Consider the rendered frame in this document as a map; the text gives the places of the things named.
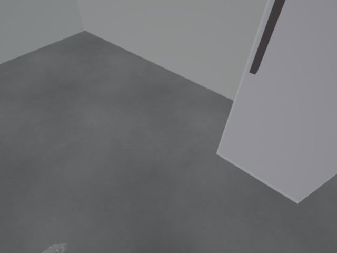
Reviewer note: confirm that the fridge door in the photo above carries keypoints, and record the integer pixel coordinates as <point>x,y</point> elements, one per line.
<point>283,126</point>

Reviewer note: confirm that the handle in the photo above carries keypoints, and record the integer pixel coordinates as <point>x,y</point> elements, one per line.
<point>271,23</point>

